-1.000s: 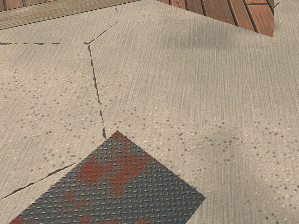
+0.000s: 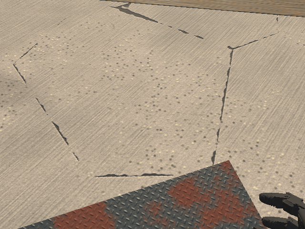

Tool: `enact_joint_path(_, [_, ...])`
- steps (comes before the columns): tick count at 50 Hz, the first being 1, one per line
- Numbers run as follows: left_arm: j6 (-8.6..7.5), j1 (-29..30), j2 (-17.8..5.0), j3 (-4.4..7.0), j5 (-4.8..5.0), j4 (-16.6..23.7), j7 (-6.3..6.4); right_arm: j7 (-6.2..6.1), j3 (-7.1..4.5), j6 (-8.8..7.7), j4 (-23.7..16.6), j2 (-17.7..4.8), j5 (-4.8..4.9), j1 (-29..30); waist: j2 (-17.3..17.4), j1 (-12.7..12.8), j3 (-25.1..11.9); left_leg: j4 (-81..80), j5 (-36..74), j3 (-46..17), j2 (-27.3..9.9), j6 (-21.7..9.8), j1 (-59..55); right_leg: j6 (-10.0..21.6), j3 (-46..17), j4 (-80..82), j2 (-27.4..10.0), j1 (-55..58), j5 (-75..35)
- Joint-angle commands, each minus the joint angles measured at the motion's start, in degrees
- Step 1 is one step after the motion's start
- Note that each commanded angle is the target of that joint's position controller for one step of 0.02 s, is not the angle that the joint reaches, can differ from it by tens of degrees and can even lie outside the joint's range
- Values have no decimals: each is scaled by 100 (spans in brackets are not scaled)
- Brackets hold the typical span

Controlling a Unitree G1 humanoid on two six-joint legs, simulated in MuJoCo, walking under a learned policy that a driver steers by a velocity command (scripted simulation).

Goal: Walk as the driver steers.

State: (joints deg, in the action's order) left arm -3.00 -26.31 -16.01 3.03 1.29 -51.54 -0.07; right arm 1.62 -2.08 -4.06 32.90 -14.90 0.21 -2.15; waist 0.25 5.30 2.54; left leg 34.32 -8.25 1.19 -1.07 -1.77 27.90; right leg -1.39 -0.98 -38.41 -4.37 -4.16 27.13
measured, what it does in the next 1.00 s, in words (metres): walks ahead, turning right: right foot, then left foot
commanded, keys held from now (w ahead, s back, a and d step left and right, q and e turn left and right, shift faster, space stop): w+e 0.52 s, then e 0.08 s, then q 0.40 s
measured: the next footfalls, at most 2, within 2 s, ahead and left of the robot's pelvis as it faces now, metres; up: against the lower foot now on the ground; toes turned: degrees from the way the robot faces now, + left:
right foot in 0.48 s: +0.39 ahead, -0.17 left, +0.00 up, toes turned -19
left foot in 0.96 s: +0.63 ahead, -0.04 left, +0.00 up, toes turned -17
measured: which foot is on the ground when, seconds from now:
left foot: down 0.00-0.50, up 0.52-0.94, down 0.96-1.00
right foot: up 0.00-0.46, down 0.48-0.98, up 1.00-1.00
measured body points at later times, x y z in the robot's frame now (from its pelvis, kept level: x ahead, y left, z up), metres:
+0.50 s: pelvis +0.26 -0.05 -0.01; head +0.30 -0.07 +0.44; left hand +0.53 +0.14 -0.09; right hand +0.21 -0.34 -0.14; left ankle +0.10 +0.12 -0.70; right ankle +0.35 -0.15 -0.72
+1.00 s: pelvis +0.47 -0.10 +0.01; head +0.51 -0.10 +0.45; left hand +0.69 +0.12 -0.11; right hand +0.53 -0.39 -0.09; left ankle +0.59 -0.03 -0.72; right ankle +0.36 -0.15 -0.70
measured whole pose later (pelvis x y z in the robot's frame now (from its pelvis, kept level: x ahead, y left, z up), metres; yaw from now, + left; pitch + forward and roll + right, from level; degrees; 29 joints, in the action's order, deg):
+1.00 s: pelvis +0.47 -0.10 +0.01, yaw -17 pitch +2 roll -2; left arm -0.1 -8.2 -16.0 2.7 -0.7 -44.5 1.9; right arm 1.9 -3.0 -3.3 40.9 -16.1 -0.5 -11.1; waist 0.8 -0.3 1.7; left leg 32.2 -7.7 0.3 0.3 -2.6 26.0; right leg 2.0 2.5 -38.9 3.8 -11.3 25.7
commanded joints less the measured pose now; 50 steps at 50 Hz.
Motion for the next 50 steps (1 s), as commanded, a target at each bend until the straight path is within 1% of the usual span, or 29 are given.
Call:
enact_joint_path(1, [-244, 315, -826, 139, 189, 727, 5, -82, -423, 3, 208, -1164, -102, -2255, 1146, -1279, -1869, -1722, -1600, -3657, -2247, -1219, -4408, 182, -732, -3648, 241, -3776, 306])
enact_joint_path(2, [-228, 660, -833, 151, 201, 828, -3, -79, -345, -18, 256, -904, -24, -1929, 1052, -1126, -1117, -1803, -1546, -2719, -2011, -1038, -3686, 250, -510, -3610, -33, -3952, -164])
enact_joint_path(3, [-193, 812, -734, 147, 126, 823, 22, -63, -295, -50, 297, -736, -18, -1556, 724, -916, -707, -1999, -1162, -2147, -1733, -913, -2981, 253, -436, -3361, -218, -3764, -604])
enact_joint_path(4, [-124, 786, -677, 179, 59, 795, 33, -49, -261, -107, 322, -578, -46, -1298, 816, -730, -464, -2197, -701, -1640, -1530, -844, -2484, 240, -472, -3109, -358, -3510, -929])
enact_joint_path(7, [87, 631, -328, 138, 67, 726, 14, -64, -294, -270, 476, -491, -85, -1017, 601, -449, -193, -2640, 215, -769, -1426, -871, -1887, 163, -485, -2954, -400, -3168, -1399])
enact_joint_path(10, [153, 1011, -294, 139, 27, 908, 19, -115, -355, -318, 661, -603, -118, -1065, 379, -438, 79, -2780, 727, -183, -1428, -897, -1957, 90, -624, -2319, -368, -3594, -1996])
enact_joint_path(14, [88, 1762, -205, 55, -16, 1166, -157, -201, -431, -261, 812, -854, -72, -1203, 212, -656, 299, -2892, 898, 516, -1370, -806, -2103, 130, -221, -885, -277, -3452, -2968])
enact_joint_path(19, [83, 2530, -280, 31, -6, 1590, -327, -224, -533, -88, 1044, -1112, 82, -1572, 111, -883, 482, -2551, 1409, 893, -1598, -666, -3041, 432, 180, 9, -161, -3592, -2562])
enact_joint_path(21, [104, 2464, -424, 104, -12, 1705, -354, -235, -573, 2, 1062, -1277, 126, -1558, 277, -730, 225, -1909, 3144, 1062, -1597, -553, -3316, 639, 521, 118, 161, -3119, -2001])
enact_joint_path(22, [129, 2167, -562, 183, -3, 1690, -347, -246, -594, 53, 1050, -1372, 153, -1528, 404, -529, -68, -1307, 4199, 1132, -1561, -484, -3388, 769, 712, 84, 406, -2613, -1680])
enact_joint_path(23, [153, 1462, -788, 321, 22, 1547, -320, -251, -590, 106, 1027, -1405, 185, -1449, 418, -104, -478, -286, 4788, 1255, -1426, -370, -3217, 941, 852, 245, 698, -1667, -1611])
enact_joint_path(24, [196, 472, -1165, 532, 35, 1292, -232, -272, -522, 105, 989, -1287, 178, -1457, 277, 391, -1003, 1126, 4258, 1352, -1184, -137, -2399, 1173, 670, 533, 868, -60, -1875])
enact_joint_path(25, [248, 52, -1766, 673, 72, 1185, -106, -271, -321, 48, 788, -634, -70, -1724, -1012, 181, -1408, 3196, 155, 1305, -582, 217, -345, 1741, -1551, 718, -399, 1691, -1779])
enact_joint_path(26, [115, 271, -1957, 624, 31, 1462, -163, -223, -163, -165, 538, -386, -44, -1856, -1418, -156, -2411, 4650, -2779, -120, 462, 392, 1174, 2804, -4865, 1851, -1489, 2735, -508])
enact_joint_path(27, [23, 411, -1433, 481, -26, 1511, -213, -169, -297, -313, 413, -977, 178, -1080, -603, 190, -2034, 4790, -2390, -745, 150, 306, 1746, 2439, -4469, 2269, -1457, 2499, -939])
enact_joint_path(28, [-43, 688, -1232, 414, -57, 1504, -210, -164, -279, -384, 314, -981, 241, -856, -489, 17, -1275, 4435, -1928, -660, -64, 211, 1791, 2219, -3502, 2167, -1268, 1718, -1941])
enact_joint_path(29, [-63, 1106, -1063, 367, -44, 1553, -197, -229, -277, -394, 414, -927, 92, -902, -5, -295, -859, 3954, -1578, -636, -327, 226, 1471, 1975, -2710, 2006, -968, 862, -3103])
enact_joint_path(30, [-52, 1389, -877, 318, -56, 1628, -162, -270, -335, -342, 467, -1030, -50, -965, -29, -477, -685, 3590, -1420, -609, -474, 282, 1061, 1859, -2143, 1970, -786, 216, -4075])
enact_joint_path(31, [-37, 1548, -751, 262, -127, 1688, -121, -251, -351, -241, 553, -1036, -55, -1144, -119, -628, -696, 3493, -1294, -575, -559, 327, 661, 1803, -1775, 2026, -719, -208, -4675])
enact_joint_path(32, [-48, 1614, -714, 243, -157, 1662, -95, -239, -326, -151, 637, -928, -61, -1306, -130, -699, -738, 3330, -1179, -473, -553, 402, 453, 1807, -1528, 2084, -682, -452, -5216])
enact_joint_path(35, [-88, 1562, -720, 190, -177, 1412, -9, -246, -206, 0, 755, -589, -65, -1373, -250, -731, -761, 2419, -452, -261, -480, 552, 216, 1663, -684, 2214, -465, -774, -6048])
enact_joint_path(38, [-30, 1587, -664, 132, -200, 1243, 60, -187, -120, -3, 744, -463, -13, -973, -455, -524, -733, 1132, 750, -169, -425, 520, -79, 1363, -77, 2275, -204, -709, -5603])
enact_joint_path(40, [-9, 1487, -710, 123, -252, 1107, 75, -128, -124, -23, 704, -517, 35, -736, -418, -361, -705, 598, 1302, -200, -360, 460, -202, 1310, -45, 2310, -342, -497, -5266])
enact_joint_path(42, [20, 1509, -762, 128, -272, 986, 71, -77, -159, -22, 641, -627, 54, -613, -428, -303, -570, 343, 1133, -260, -312, 370, -108, 1322, -82, 2234, -542, -237, -5057])
enact_joint_path(45, [151, 1591, -866, 177, -180, 888, 129, 21, -250, -2, 463, -824, 5, -521, -473, -323, -371, 161, 151, -186, -192, 173, 278, 1300, -203, 1698, -811, 217, -5119])
enact_joint_path(47, [268, 1734, -860, 190, -62, 910, 216, 82, -294, 8, 472, -832, -21, -872, -436, -549, -421, -313, 71, -2, -23, -15, -56, 1116, -149, 970, -761, 248, -5335])
enact_joint_path(48, [294, 1625, -822, 190, -60, 909, 260, 65, -377, -5, 527, -1015, -38, -1240, -208, -705, -635, -777, 1137, -133, 28, -205, -741, 840, 30, 269, -464, 73, -5303])
enact_joint_path(49, [260, 1537, -751, 165, -222, 1072, 285, 2, -501, -6, 498, -1480, -74, -1589, 661, -706, -1110, -742, 3620, -1297, -705, -656, -1789, 438, 384, -1106, 151, -676, -3895])
enact_joint_path(50, [228, 1314, -399, 56, -329, 1212, 229, -43, -525, 34, 445, -1706, -169, -1714, 1726, -542, -1554, -951, 4950, -3299, -1952, -1919, -3178, -7, 310, -2904, 1260, -2578, 638])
